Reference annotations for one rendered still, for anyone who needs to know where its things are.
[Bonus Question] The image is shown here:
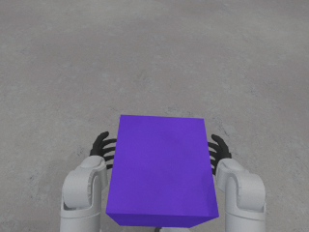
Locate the robot right forearm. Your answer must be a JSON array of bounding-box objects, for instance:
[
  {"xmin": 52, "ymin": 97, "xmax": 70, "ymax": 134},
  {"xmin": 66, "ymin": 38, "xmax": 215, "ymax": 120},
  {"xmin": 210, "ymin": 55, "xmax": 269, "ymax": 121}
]
[{"xmin": 215, "ymin": 158, "xmax": 267, "ymax": 232}]

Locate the right robot hand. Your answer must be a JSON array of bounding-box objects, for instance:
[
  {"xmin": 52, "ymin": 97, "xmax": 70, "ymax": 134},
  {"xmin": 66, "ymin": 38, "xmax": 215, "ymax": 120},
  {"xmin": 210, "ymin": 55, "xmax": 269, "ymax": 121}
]
[{"xmin": 208, "ymin": 134, "xmax": 232, "ymax": 176}]

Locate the robot left forearm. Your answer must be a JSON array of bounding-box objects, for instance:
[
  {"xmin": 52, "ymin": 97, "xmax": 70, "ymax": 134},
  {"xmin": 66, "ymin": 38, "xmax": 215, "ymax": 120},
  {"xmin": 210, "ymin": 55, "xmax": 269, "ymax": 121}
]
[{"xmin": 60, "ymin": 155, "xmax": 108, "ymax": 232}]

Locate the left robot hand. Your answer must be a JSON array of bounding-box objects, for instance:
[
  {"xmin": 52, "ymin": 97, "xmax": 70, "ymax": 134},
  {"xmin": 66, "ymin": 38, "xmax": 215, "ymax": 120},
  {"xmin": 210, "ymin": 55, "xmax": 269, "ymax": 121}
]
[{"xmin": 90, "ymin": 131, "xmax": 117, "ymax": 170}]

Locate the carton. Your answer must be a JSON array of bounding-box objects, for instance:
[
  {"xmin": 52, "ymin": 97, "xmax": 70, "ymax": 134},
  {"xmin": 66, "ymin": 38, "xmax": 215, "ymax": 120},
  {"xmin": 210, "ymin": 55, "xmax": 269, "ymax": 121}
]
[{"xmin": 105, "ymin": 114, "xmax": 219, "ymax": 228}]

